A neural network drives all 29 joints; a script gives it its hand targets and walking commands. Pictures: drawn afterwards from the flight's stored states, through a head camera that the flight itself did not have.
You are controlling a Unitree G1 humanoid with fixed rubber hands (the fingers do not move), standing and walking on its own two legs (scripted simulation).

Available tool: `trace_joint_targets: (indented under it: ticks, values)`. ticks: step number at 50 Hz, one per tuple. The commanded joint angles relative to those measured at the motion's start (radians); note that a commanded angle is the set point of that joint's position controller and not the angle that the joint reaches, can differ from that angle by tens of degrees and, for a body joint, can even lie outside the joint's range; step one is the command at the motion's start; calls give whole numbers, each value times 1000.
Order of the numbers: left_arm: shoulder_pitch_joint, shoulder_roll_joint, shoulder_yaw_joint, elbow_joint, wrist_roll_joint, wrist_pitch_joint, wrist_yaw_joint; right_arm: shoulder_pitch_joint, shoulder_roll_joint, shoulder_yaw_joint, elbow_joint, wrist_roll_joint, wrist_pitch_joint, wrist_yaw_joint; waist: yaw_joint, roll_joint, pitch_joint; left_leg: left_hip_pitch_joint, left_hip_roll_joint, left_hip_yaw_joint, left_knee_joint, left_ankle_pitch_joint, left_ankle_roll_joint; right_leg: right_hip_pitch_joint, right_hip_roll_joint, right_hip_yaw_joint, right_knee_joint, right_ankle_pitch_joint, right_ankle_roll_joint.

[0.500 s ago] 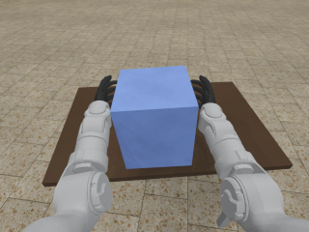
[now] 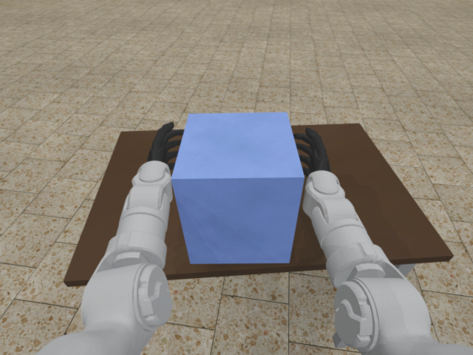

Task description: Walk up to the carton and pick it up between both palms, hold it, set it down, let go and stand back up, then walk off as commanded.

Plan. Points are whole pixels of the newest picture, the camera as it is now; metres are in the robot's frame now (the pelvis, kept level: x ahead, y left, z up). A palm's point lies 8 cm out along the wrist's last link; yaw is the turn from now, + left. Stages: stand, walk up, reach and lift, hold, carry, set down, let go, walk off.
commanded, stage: set down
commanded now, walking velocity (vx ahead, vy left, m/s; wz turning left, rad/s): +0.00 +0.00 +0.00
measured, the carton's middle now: (238, 187) +0.41 +0.00 +0.09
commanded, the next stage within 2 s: none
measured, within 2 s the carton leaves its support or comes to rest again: rests again in 0.84 s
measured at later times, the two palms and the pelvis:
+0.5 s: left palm (157, 175) +0.41 +0.15 +0.12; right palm (312, 183) +0.39 -0.13 +0.12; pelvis +0.00 +0.00 +0.00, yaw +0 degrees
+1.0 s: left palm (158, 183) +0.41 +0.15 +0.10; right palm (309, 192) +0.38 -0.13 +0.10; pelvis +0.00 +0.00 +0.00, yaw +0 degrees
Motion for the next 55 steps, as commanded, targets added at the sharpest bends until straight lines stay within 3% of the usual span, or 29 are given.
trace_joint_targets:
  ticks: [1,15,45,55]
  values:
    - [-582,-598,-214,23,0,-88,-186,-679,633,149,-264,-70,-90,162,31,11,-475,5,-73,77,-72,320,-26,244,40,-48,-7,474,55]
    - [-546,-589,-184,63,27,-133,-195,-631,627,87,-221,-146,-129,182,35,15,-440,-10,-64,93,-81,297,-28,225,40,-55,-13,418,50]
    - [-453,-592,-171,111,61,-240,-198,-528,631,53,-208,-256,-246,205,49,22,-449,-50,-49,110,-66,317,-33,207,37,-60,0,431,38]
    - [-416,-568,-128,137,95,-244,-206,-485,608,20,-196,-288,-267,210,60,8,-382,-73,-48,120,-82,263,-21,203,34,-61,-4,387,39]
